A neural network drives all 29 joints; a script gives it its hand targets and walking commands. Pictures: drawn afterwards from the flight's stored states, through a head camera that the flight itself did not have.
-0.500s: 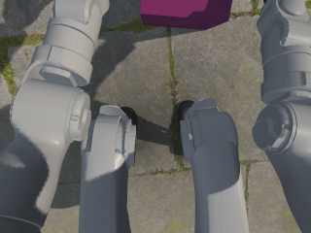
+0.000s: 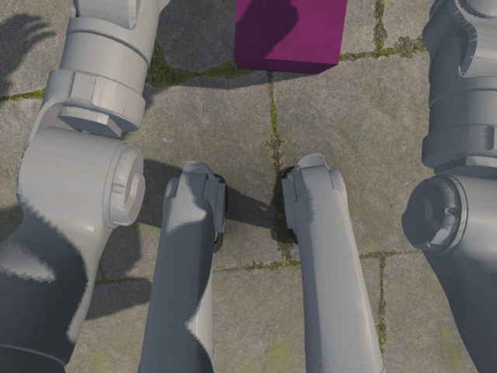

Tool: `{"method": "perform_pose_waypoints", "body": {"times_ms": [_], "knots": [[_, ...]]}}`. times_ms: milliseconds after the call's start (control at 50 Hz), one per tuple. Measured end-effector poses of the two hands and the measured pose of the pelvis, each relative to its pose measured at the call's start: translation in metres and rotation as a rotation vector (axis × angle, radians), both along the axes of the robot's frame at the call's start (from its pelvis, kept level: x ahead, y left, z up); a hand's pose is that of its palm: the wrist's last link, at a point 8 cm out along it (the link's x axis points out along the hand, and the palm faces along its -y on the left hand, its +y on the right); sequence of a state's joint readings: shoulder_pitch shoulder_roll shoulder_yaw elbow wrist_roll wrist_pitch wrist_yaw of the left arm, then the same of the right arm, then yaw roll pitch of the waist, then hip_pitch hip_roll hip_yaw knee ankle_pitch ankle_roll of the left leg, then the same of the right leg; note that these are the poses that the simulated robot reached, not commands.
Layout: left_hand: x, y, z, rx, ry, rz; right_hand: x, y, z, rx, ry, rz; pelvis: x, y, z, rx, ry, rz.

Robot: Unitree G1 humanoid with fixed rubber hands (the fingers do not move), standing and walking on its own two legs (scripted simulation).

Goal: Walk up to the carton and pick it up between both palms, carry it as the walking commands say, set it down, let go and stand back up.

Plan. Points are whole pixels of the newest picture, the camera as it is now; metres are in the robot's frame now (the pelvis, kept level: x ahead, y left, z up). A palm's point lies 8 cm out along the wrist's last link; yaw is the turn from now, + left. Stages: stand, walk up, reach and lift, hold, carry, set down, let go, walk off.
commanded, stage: set down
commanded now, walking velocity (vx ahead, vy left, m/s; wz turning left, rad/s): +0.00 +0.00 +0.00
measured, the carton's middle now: (287, 5) +0.59 -0.08 -0.41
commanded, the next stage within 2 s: let go in 0.72 s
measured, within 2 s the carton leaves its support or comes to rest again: neither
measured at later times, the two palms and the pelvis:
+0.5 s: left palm out of the picture +0.58 +0.10 +0.03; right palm out of the picture +0.53 -0.24 +0.02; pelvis +0.01 +0.00 +0.12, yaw +0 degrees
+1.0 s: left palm out of the picture +0.52 +0.14 +0.09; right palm out of the picture +0.48 -0.26 +0.09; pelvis +0.08 -0.01 +0.20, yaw +1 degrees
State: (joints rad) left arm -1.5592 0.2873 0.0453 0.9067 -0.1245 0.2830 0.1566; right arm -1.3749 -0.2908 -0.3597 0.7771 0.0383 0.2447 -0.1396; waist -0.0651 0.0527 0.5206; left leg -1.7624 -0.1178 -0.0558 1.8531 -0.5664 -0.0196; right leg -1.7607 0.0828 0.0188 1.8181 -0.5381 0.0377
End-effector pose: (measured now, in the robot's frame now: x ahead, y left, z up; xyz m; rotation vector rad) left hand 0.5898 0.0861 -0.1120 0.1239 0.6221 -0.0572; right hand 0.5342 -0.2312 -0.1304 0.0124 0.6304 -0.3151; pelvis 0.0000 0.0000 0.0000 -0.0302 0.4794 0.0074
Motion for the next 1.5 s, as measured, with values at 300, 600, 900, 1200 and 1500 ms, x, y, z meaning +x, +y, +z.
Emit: {"method": "perform_pose_waypoints", "body": {"times_ms": [300,600,900,1200,1500], "knots": [[-0.002,0.007,0.087,0.004,0.013,-0.001,0.002,-0.004,0.094,-0.017,-0.006,0.002,0.005,-0.002,0.072,0.007,-0.026,0.000],[-0.007,0.017,0.169,0.041,0.020,-0.018,-0.005,-0.017,0.179,-0.053,-0.007,-0.001,0.014,-0.005,0.142,0.019,-0.013,-0.003],[-0.029,0.049,0.202,0.122,0.097,0.030,-0.015,-0.016,0.219,-0.076,0.082,0.142,0.063,-0.012,0.185,0.027,0.161,0.002],[-0.136,0.080,0.239,0.106,0.121,0.103,-0.124,-0.031,0.271,-0.112,0.161,0.226,0.101,-0.014,0.232,0.037,0.029,-0.006],[-0.239,0.107,0.286,0.068,0.158,0.095,-0.233,-0.023,0.328,-0.099,0.165,0.204,0.113,-0.003,0.266,0.034,-0.313,-0.037]]}}
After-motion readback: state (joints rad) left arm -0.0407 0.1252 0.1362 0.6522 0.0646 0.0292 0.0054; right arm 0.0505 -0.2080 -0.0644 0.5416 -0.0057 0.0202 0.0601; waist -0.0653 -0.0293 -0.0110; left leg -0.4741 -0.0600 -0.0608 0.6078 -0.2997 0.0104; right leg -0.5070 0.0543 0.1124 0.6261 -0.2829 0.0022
